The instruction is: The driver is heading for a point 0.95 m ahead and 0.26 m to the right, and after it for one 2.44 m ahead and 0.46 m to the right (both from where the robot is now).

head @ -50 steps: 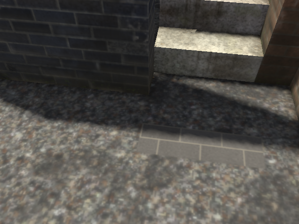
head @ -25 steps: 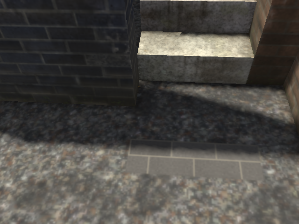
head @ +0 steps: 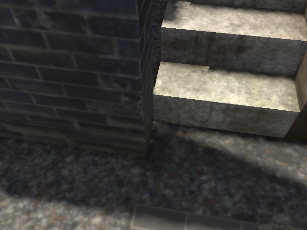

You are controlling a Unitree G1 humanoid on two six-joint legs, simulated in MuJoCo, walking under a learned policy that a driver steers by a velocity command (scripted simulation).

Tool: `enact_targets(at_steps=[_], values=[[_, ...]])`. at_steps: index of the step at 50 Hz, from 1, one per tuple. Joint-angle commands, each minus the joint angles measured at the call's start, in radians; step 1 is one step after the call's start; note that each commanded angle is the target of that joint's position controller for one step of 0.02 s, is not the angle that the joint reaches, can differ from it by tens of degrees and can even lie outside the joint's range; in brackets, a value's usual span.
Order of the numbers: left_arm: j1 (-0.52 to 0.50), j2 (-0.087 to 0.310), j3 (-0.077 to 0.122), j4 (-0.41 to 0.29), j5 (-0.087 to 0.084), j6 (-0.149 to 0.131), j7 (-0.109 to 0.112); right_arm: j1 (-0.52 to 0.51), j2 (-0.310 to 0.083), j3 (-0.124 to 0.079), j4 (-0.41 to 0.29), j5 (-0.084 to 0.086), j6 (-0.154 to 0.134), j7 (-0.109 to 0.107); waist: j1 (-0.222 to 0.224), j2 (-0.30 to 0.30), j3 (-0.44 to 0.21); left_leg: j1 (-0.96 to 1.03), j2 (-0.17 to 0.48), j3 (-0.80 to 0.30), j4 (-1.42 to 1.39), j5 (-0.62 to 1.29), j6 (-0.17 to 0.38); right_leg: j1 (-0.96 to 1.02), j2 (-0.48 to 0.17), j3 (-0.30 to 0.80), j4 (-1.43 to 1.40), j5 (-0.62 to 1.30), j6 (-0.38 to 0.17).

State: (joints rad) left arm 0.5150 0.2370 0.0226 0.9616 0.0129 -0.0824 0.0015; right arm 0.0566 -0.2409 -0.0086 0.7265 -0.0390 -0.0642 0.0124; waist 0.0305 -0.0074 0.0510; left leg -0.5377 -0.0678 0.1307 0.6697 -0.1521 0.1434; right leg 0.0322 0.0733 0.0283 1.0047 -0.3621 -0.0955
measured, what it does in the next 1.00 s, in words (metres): walks ahead, turning right: right foot, then left foot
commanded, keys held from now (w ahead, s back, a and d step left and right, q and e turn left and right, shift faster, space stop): w+shift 0.16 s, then w+e+shift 0.76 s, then w+q+shift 0.08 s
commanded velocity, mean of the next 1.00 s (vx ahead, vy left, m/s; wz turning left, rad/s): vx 0.66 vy -0.30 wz -0.58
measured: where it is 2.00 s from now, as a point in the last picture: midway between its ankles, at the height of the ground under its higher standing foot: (217, 167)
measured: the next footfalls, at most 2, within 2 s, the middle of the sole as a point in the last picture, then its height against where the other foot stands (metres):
right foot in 0.46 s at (200, 197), level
left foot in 0.84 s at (186, 158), level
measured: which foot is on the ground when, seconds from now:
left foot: down 0.00-0.48, up 0.50-0.82, down 0.84-1.00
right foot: up 0.00-0.44, down 0.46-0.86, up 0.88-1.00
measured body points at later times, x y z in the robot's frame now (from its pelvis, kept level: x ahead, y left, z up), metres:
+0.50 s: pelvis +0.42 -0.08 +0.00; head +0.45 -0.06 +0.45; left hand +0.62 +0.13 -0.12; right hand +0.34 -0.35 -0.12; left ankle +0.16 +0.06 -0.62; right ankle +0.55 -0.14 -0.71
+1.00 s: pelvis +0.64 -0.17 +0.03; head +0.68 -0.21 +0.48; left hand +0.89 -0.02 -0.08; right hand +0.55 -0.47 -0.09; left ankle +0.75 -0.08 -0.70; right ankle +0.59 -0.23 -0.68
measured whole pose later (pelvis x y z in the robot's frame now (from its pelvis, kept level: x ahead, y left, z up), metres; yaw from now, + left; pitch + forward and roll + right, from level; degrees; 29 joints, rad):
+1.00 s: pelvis +0.64 -0.17 +0.03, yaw -37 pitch +2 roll +1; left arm 0.21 0.28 0.02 0.80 0.03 -0.06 0.00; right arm 0.19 -0.32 -0.03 0.85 0.00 -0.04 -0.09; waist 0.02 0.00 0.08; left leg -0.30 0.05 0.04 0.48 -0.20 -0.01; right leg -0.36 0.09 0.05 0.71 -0.42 -0.01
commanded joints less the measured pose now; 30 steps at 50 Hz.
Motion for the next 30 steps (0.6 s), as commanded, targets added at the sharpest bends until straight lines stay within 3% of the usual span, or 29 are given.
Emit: enact_targets(at_steps=[1, 2, 3, 4, 5, 6, 8, 10, 11, 12, 13, 15, 16, 18, 19, 20, 21, 22, 23, 24, 25, 26, 27, 28, 29, 30], values=[[-0.029, 0.124, 0.029, -0.13, 0.024, -0.01, -0.015, 0.362, -0.234, -0.097, 0.098, 0.053, 0.005, -0.051, -0.069, -0.109, -0.162, 0.652, 0.495, -0.946, -0.439, -0.121, 0.095, -0.667, -0.048, 0.139, 0.555, 0.183, 0.017], [-0.034, 0.107, 0.023, -0.118, 0.032, 0.015, -0.02, 0.33, -0.214, -0.09, 0.116, 0.029, -0.01, -0.061, -0.029, -0.203, -0.044, 0.501, 0.484, -0.835, -0.433, 0.175, 0.091, -0.627, -0.071, 0.136, 0.54, 0.223, 0.04], [-0.1, 0.095, 0.017, -0.131, 0.048, 0.039, -0.035, 0.31, -0.198, -0.087, 0.131, 0.012, -0.025, -0.067, -0.013, -0.215, -0.022, 0.419, 0.434, -0.675, -0.408, 0.265, 0.077, -0.619, -0.086, 0.149, 0.517, 0.222, 0.045], [-0.093, 0.075, 0.013, -0.141, 0.054, 0.06, -0.053, 0.302, -0.198, -0.084, 0.154, 0.012, -0.035, -0.069, 0.025, -0.145, -0.011, 0.367, 0.389, -0.542, -0.399, 0.289, 0.045, -0.611, -0.092, 0.172, 0.446, 0.216, 0.051], [-0.101, 0.056, 0.006, -0.145, 0.049, 0.074, -0.065, 0.298, -0.178, -0.078, 0.172, 0.015, -0.039, -0.058, 0.043, -0.055, -0.024, 0.337, 0.339, -0.434, -0.385, 0.265, 0.023, -0.604, -0.098, 0.179, 0.39, 0.214, 0.043], [-0.123, 0.046, 0.0, -0.15, 0.046, 0.083, -0.079, 0.306, -0.16, -0.071, 0.184, 0.019, -0.043, -0.045, 0.046, -0.005, -0.012, 0.3, 0.296, -0.352, -0.379, 0.241, 0.001, -0.606, -0.1, 0.179, 0.325, 0.228, 0.034], [-0.197, 0.049, -0.011, -0.142, 0.056, 0.09, -0.102, 0.33, -0.142, -0.06, 0.186, 0.037, -0.053, -0.026, 0.024, 0.061, 0.034, 0.258, 0.241, -0.259, -0.411, 0.271, -0.024, -0.636, -0.1, 0.128, 0.178, 0.314, 0.02], [-0.334, 0.059, -0.016, -0.176, 0.046, 0.076, -0.13, 0.377, -0.142, -0.059, 0.193, 0.032, -0.058, -0.022, -0.026, 0.106, 0.08, 0.269, 0.22, -0.167, -0.47, 0.336, -0.046, -0.673, -0.097, 0.078, 0.009, 0.42, 0.011], [-0.383, 0.065, -0.014, -0.182, 0.035, 0.069, -0.139, 0.405, -0.144, -0.06, 0.196, 0.035, -0.061, -0.023, -0.045, 0.096, 0.077, 0.31, 0.199, -0.122, -0.487, 0.368, -0.077, -0.693, -0.088, 0.058, -0.055, 0.482, 0.006], [-0.435, 0.065, -0.017, -0.203, 0.03, 0.062, -0.15, 0.438, -0.165, -0.063, 0.194, 0.038, -0.069, -0.029, -0.061, 0.13, 0.099, 0.344, 0.235, -0.117, -0.494, 0.492, -0.079, -0.728, -0.093, 0.031, -0.125, 0.506, 0.005], [-0.531, 0.076, -0.016, -0.244, 0.032, 0.055, -0.16, 0.485, -0.163, -0.067, 0.211, 0.039, -0.076, -0.037, -0.082, 0.127, 0.106, 0.388, 0.261, -0.106, -0.528, 0.523, -0.094, -0.753, -0.1, -0.013, -0.18, 0.537, 0.002], [-0.592, 0.054, -0.025, -0.256, 0.028, 0.049, -0.148, 0.525, -0.102, -0.048, 0.231, 0.04, -0.081, -0.055, -0.103, 0.129, 0.113, 0.475, 0.229, -0.03, -0.524, 0.606, -0.151, -0.762, -0.1, -0.081, -0.336, 0.608, -0.002], [-0.573, 0.044, -0.025, -0.242, 0.006, 0.049, -0.143, 0.526, -0.093, -0.041, 0.239, 0.038, -0.074, -0.054, -0.098, 0.15, 0.06, 0.504, 0.182, 0.028, -0.513, 0.673, -0.179, -0.68, -0.069, -0.129, -0.372, 0.652, -0.015], [-0.593, 0.059, -0.028, -0.251, 0.012, 0.047, -0.138, 0.507, -0.135, -0.044, 0.22, 0.052, -0.08, -0.068, -0.068, 0.184, 0.056, 0.514, 0.221, 0.053, -0.484, 0.921, -0.19, -0.562, -0.046, -0.199, -0.481, 0.614, -0.035], [-0.566, 0.07, -0.024, -0.243, 0.018, 0.047, -0.12, 0.453, -0.184, -0.056, 0.193, 0.046, -0.076, -0.072, -0.033, 0.18, 0.064, 0.539, 0.238, 0.056, -0.423, 1.051, -0.183, -0.54, -0.035, -0.215, -0.474, 0.537, -0.033], [-0.513, 0.102, -0.011, -0.238, 0.01, 0.041, -0.113, 0.405, -0.242, -0.078, 0.168, 0.032, -0.065, -0.08, 0.009, 0.192, 0.007, 0.605, 0.258, 0.064, -0.37, 1.087, -0.178, -0.511, -0.019, -0.21, -0.487, 0.484, -0.051], [-0.404, 0.136, 0.003, -0.213, 0.011, 0.039, -0.101, 0.371, -0.271, -0.093, 0.16, 0.027, -0.058, -0.091, 0.068, 0.199, -0.049, 0.633, 0.287, 0.057, -0.215, 1.182, -0.168, -0.417, -0.007, -0.203, -0.498, 0.439, -0.07], [-0.231, 0.173, 0.026, -0.161, 0.005, 0.036, -0.089, 0.332, -0.272, -0.098, 0.146, 0.02, -0.04, -0.092, 0.137, 0.204, -0.134, 0.635, 0.304, 0.039, -0.007, 1.206, -0.147, -0.284, 0.016, -0.19, -0.505, 0.38, -0.096], [-0.018, 0.222, 0.056, -0.084, 0.002, 0.039, -0.081, 0.303, -0.248, -0.095, 0.143, 0.01, -0.031, -0.088, 0.203, 0.201, -0.213, 0.55, 0.291, 0.018, 0.248, 1.07, -0.128, -0.077, 0.024, -0.134, -0.51, 0.325, -0.137], [-0.005, 0.283, 0.086, -0.077, -0.013, 0.045, -0.06, 0.256, -0.219, -0.091, 0.126, -0.018, -0.03, -0.074, 0.202, 0.065, -0.189, 0.295, 0.195, 0.015, 0.6, 0.469, -0.129, 0.067, -0.046, -0.05, -0.43, 0.201, -0.192], [-0.093, 0.34, 0.107, -0.193, 0.059, 0.091, -0.115, 0.394, -0.097, -0.082, 0.13, 0.084, 0.002, -0.105, 0.152, -0.394, -0.299, -0.275, -0.003, -0.025, 1.079, -0.487, -0.247, 0.518, -0.301, 0.257, -0.48, 0.943, -0.5], [-0.062, 0.301, 0.107, -0.216, 0.002, 0.105, -0.121, 0.328, -0.126, -0.06, 0.126, 0.058, 0.024, -0.126, 0.197, -0.188, -0.343, -0.342, 0.025, -0.077, 1.119, -0.558, -0.222, 0.479, -0.321, 0.321, -0.528, 1.093, -0.509], [-0.191, 0.223, 0.078, -0.239, -0.013, 0.1, -0.107, 0.337, -0.131, -0.067, 0.115, 0.039, 0.031, -0.124, 0.095, -0.049, -0.269, -0.275, 0.107, -0.153, 0.933, -0.498, -0.203, 0.291, -0.277, 0.267, -0.609, 0.839, -0.422], [-0.308, 0.167, 0.056, -0.276, -0.01, 0.106, -0.095, 0.311, -0.156, -0.078, 0.122, 0.003, 0.032, -0.124, 0.045, 0.072, -0.159, -0.117, 0.143, -0.129, 0.767, -0.48, -0.165, 0.001, -0.194, 0.212, -0.653, 0.782, -0.349], [-0.293, 0.148, 0.047, -0.24, -0.025, 0.092, -0.057, 0.227, -0.172, -0.089, 0.083, -0.021, 0.035, -0.112, 0.019, 0.126, -0.07, -0.058, 0.164, -0.136, 0.738, -0.464, -0.176, -0.166, -0.191, 0.246, -0.684, 0.818, -0.315], [-0.326, 0.151, 0.04, -0.257, -0.015, 0.085, -0.041, 0.247, -0.158, -0.087, 0.092, -0.023, 0.05, -0.106, -0.008, 0.111, -0.051, 0.012, 0.183, -0.144, 0.689, -0.462, -0.187, -0.3, -0.195, 0.28, -0.706, 0.823, -0.312]])
Keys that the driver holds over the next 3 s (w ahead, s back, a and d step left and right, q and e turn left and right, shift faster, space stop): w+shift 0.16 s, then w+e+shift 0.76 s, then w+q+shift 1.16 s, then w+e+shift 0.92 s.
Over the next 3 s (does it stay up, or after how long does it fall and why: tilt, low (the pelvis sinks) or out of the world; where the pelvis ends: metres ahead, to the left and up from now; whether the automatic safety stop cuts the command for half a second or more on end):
stays up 0.59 -0.20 0.04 its command is cut before an obstacle after 0.0 s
